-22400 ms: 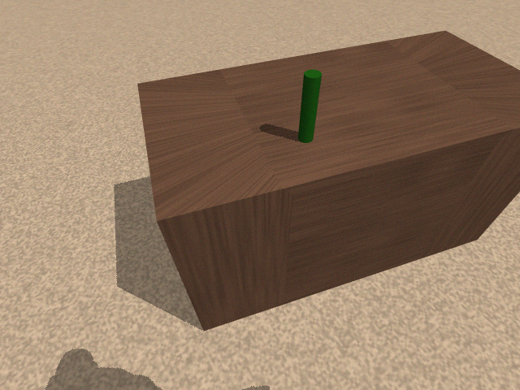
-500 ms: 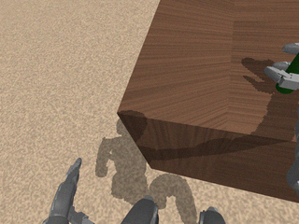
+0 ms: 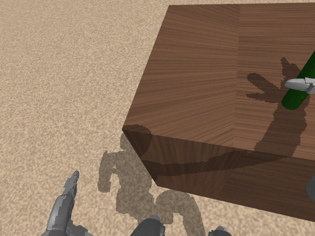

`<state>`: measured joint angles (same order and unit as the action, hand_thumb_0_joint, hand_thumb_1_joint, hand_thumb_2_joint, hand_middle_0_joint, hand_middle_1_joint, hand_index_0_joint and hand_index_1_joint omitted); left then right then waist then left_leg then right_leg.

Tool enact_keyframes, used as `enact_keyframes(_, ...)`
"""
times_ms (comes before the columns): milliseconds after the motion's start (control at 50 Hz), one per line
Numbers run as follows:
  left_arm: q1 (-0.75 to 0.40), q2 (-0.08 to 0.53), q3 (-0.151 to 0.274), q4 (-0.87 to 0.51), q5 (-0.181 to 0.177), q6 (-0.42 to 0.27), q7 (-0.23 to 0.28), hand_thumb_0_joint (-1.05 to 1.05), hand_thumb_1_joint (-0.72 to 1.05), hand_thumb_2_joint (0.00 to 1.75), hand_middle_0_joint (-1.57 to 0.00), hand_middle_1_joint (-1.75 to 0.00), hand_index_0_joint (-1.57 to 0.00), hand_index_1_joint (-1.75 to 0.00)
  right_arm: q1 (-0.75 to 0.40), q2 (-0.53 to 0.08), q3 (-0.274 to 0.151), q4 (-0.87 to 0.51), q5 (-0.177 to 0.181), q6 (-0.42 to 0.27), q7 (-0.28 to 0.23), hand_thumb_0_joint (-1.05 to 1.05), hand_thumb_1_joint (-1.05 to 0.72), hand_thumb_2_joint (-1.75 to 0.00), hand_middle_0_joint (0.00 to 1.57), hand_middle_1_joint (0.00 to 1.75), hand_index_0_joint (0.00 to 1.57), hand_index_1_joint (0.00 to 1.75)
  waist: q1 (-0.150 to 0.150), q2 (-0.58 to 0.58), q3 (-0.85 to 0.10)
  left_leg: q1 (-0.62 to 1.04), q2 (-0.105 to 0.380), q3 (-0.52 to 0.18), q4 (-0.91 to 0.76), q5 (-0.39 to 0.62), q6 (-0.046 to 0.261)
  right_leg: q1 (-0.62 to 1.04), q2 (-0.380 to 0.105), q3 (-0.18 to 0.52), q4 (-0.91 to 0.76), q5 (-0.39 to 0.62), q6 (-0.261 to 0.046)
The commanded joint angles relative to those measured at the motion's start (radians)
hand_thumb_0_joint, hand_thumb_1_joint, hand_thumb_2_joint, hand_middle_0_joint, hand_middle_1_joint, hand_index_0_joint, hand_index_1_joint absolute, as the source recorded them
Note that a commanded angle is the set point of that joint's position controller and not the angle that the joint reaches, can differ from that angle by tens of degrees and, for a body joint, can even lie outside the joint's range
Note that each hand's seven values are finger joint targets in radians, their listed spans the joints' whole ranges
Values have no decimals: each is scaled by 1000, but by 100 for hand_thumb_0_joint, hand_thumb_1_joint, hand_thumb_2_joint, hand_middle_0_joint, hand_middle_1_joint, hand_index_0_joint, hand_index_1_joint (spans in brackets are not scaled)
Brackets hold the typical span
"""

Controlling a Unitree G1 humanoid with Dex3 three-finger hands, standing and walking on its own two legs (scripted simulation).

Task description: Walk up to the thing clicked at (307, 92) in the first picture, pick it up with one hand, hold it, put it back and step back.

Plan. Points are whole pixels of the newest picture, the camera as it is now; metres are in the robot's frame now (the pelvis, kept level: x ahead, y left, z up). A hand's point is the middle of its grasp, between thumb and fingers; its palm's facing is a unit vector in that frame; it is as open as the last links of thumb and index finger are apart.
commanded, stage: withdraw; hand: right
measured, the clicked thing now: (308, 78) +0.50 -0.24 +0.09
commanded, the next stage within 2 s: rise in 0.10 s
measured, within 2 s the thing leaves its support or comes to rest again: neither
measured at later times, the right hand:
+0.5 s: hand out of the picture +0.45 -0.37 +0.15, palm faces +0.44 +0.86 -0.26, open 17.4 cm
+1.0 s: hand out of the picture +0.25 -0.28 +0.14, palm faces +0.37 +0.85 -0.37, open 17.3 cm
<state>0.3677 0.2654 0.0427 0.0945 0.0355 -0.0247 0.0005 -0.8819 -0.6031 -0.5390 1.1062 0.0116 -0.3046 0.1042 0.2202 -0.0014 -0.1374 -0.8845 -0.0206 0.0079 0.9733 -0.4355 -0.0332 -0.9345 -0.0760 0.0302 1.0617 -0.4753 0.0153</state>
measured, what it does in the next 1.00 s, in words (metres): rises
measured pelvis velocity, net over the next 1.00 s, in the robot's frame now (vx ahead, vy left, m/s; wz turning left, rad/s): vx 0.03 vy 0.00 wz -0.04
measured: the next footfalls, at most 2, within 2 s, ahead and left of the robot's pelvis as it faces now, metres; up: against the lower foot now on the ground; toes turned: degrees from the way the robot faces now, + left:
none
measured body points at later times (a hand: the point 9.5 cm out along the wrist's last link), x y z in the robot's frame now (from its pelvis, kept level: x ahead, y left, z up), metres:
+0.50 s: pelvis +0.01 +0.00 +0.04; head +0.09 -0.02 +0.48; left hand +0.14 +0.25 -0.03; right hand +0.42 -0.41 +0.17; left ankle +0.01 +0.15 -0.67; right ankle +0.01 -0.12 -0.67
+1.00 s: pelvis +0.03 +0.00 +0.05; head +0.04 +0.01 +0.50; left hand +0.18 +0.24 -0.03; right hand +0.22 -0.32 +0.16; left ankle +0.01 +0.15 -0.67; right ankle +0.01 -0.12 -0.67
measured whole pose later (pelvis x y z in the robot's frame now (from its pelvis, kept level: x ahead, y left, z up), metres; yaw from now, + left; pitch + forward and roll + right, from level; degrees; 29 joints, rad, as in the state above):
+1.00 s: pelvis +0.03 +0.00 +0.05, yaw -2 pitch +4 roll +1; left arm 0.38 0.21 0.09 0.38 -0.06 0.06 0.01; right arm 0.30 -0.36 -0.30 -0.14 0.08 0.02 -0.03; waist -0.05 -0.05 -0.05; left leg -0.36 0.02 0.01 0.65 -0.36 -0.03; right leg -0.40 -0.04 0.01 0.70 -0.38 0.01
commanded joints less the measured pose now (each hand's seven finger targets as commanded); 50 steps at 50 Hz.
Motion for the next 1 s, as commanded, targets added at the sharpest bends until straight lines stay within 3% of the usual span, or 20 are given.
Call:
enact_keyframes(0, 0, 118, 55, -35, -12, -31, 14, 0, -53, 4, -5, -4, -5, -4, -479, -380, -21, -250, 21, -20, 21, 0, 45, -2, 9, 4, 8, 4, -73, -301, -482, 230, -19, 24, -118, 390, 47, 440, 45, -13, -159, 492, -6)
enact_keyframes(100, -146, 169, 72, -92, -36, -59, 27, 0, -54, 3, -5, -4, -5, -4, -504, -304, 49, -164, 46, 52, 96, 0, 42, -2, 8, 3, 7, 3, -29, -175, -499, 291, -23, 40, -172, 406, 38, 504, 32, 0, -206, 499, -15)
enact_keyframes(160, -71, 161, 48, -37, -52, -62, 36, 0, -55, 4, -5, -4, -5, -5, -362, -269, 60, -15, 66, 115, 148, 0, 42, -3, 8, 4, 7, 4, -33, -54, -369, 305, -23, 49, -208, 396, 30, 438, 36, 3, -247, 467, -26)
enact_keyframes(200, -42, 150, 32, -53, -57, -66, 36, 0, -56, 6, -7, -5, -6, -6, -380, -294, 45, -34, 79, 130, 171, 0, 45, -6, 7, 5, 7, 5, -35, -41, -360, 316, -21, 47, -226, 391, 26, 458, 39, -1, -259, 459, -32)
enact_keyframes(220, -63, 147, 29, -94, -60, -46, 27, 0, -54, 5, -6, -5, -6, -6, -286, -478, 55, 18, -44, 156, 111, 0, 47, -5, 7, 5, 7, 5, -122, -32, -309, 347, -8, 32, -258, 363, 25, 423, 51, -33, -283, 410, -24)
enact_keyframes(240, 7, 140, 37, -56, -64, -31, 17, 0, -54, 5, -6, -5, -6, -5, -343, -416, 77, -26, -25, 166, 80, 0, 49, -5, 7, 6, 7, 6, -77, -49, -298, 344, -12, 29, -266, 366, 22, 442, 50, -40, -296, 387, -26)
enact_keyframes(280, 98, 118, 23, -8, -66, -19, -7, 0, -52, 4, -6, -5, -6, -5, -322, -341, 127, -5, -26, 194, 71, 0, 51, -4, 6, 6, 7, 6, -61, -17, -238, 334, -7, 25, -287, 363, 18, 436, 59, -48, -308, 354, -35)
enact_keyframes(340, 94, 98, -3, 42, -73, -5, -35, 0, -51, 3, -6, -5, -6, -4, -398, -583, 28, -234, -56, 203, 27, 0, 55, -3, 6, 6, 6, 6, -140, -150, -348, 415, 8, 9, -291, 400, 25, 495, 72, -66, -326, 407, -27)
enact_keyframes(360, 64, 117, 13, 28, -73, 3, -37, 0, -50, 2, -5, -5, -6, -4, -426, -625, 4, -275, -67, 205, 10, 0, 58, -3, 6, 6, 6, 6, -143, -220, -391, 409, 7, 7, -292, 402, 33, 545, 70, -62, -330, 436, -19)
enact_keyframes(440, -68, 186, 81, 21, -79, -9, -29, 0, -50, 4, -5, -6, -6, -4, -369, -646, -44, -373, -67, 204, -60, 0, 59, -4, 6, 5, 5, 5, -186, -235, -463, 470, -2, 24, -299, 425, 40, 605, 65, -53, -343, 502, -6)
enact_keyframes(520, -195, 123, 9, -26, -80, -29, -11, 0, -53, 6, -5, -5, -6, -5, -160, -375, 73, -301, -51, 194, -100, 0, 55, -5, 6, 5, 5, 5, -188, -165, -431, 462, -18, 48, -315, 400, 46, 656, 38, -38, -358, 576, 7)
enact_keyframes(560, -175, 132, 21, -33, -80, -32, 6, 0, -54, 6, -6, -5, -5, -5, -101, -356, 88, -337, -49, 190, -117, 0, 53, -5, 6, 5, 5, 5, -186, -161, -428, 464, -14, 49, -325, 406, 46, 688, 35, -42, -369, 583, 10)
enact_keyframes(620, 17, 208, 114, -2, -78, -27, 24, 0, -54, 6, -6, -5, -5, -5, 172, -328, 71, -436, -27, 203, -123, 0, 54, -5, 6, 5, 5, 5, -183, -118, -346, 490, -11, 63, -336, 446, 42, 706, 36, -50, -391, 615, 5)
enact_keyframes(660, 71, 158, 81, 8, -87, -22, 15, 0, -52, 5, -6, -6, -6, -5, 293, -206, 141, -583, 3, 218, -107, 0, 52, -5, 6, 5, 5, 5, -199, -139, -265, 469, -11, 66, -343, 436, 46, 718, 34, -56, -401, 662, 8)
enact_keyframes(740, 114, 107, 99, 100, -118, 13, -11, 0, -51, 4, -6, -6, -7, -5, 626, -175, 99, -1009, 54, 259, -99, 0, 49, -5, 6, 5, 6, 5, -232, -154, -107, 496, -10, 72, -375, 389, 50, 643, 43, -69, -465, 553, 3)
enact_keyframes(820, 35, 60, 75, 81, -120, 28, -22, 0, -53, 5, -6, -6, -6, -5, 724, -111, 100, -1384, 76, 257, -117, 0, 50, -5, 6, 5, 5, 5, -239, -175, -66, 534, -6, 67, -391, 356, 49, 631, 43, -66, -491, 491, 5)
enact_keyframes(860, -22, 70, 84, 90, -112, 29, -7, 0, -54, 6, -6, -6, -6, -6, 838, -91, 83, -1446, 78, 254, -135, 0, 51, -5, 6, 5, 5, 5, -252, -193, -49, 547, -4, 59, -389, 335, 49, 614, 45, -65, -495, 464, 7)
enact_keyframes(900, -97, 134, 142, 40, -98, 18, 23, 0, -53, 5, -6, -5, -6, -5, 876, -82, 71, -1548, 79, 244, -157, 0, 52, -5, 6, 5, 5, 5, -244, -164, -136, 586, 3, 55, -377, 369, 46, 658, 51, -59, -473, 476, 2)
enact_keyframes(920, -76, 171, 183, 105, -91, 18, 41, 0, -53, 5, -6, -5, -6, -5, 939, -111, 29, -1534, 77, 248, -171, 0, 52, -5, 6, 5, 5, 5, -258, -164, -138, 594, 4, 54, -373, 359, 46, 658, 53, -54, -469, 476, 1)
enact_keyframes(980, -121, 151, 182, 52, -81, -5, 76, 0, -53, 4, -5, -5, -5, -5, 1127, 4, 77, -1598, 77, 237, -187, 0, 53, -5, 6, 5, 5, 5, -270, -92, -138, 619, 10, 59, -372, 341, 39, 654, 60, -49, -460, 433, -8)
